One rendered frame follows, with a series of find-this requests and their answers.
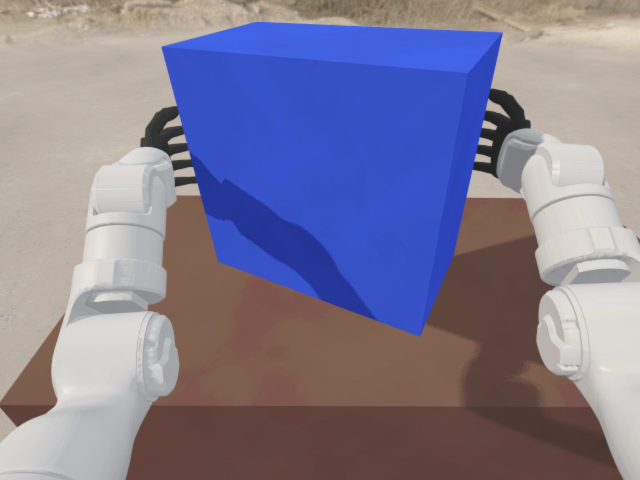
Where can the pedestal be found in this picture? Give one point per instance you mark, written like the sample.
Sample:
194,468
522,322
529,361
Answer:
274,384

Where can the robot right hand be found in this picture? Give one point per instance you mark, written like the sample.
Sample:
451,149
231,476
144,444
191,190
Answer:
504,125

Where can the right robot forearm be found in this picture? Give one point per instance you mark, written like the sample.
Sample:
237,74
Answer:
579,232

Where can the right robot upper arm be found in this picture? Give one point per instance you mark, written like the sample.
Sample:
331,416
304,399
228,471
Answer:
590,333

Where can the left robot upper arm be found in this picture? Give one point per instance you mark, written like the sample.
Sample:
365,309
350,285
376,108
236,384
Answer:
109,369

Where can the carton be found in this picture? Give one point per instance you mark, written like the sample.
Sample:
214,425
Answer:
336,160

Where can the left robot forearm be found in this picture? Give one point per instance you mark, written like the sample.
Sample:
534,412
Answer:
122,271

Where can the robot left hand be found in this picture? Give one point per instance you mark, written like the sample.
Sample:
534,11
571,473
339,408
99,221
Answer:
157,137

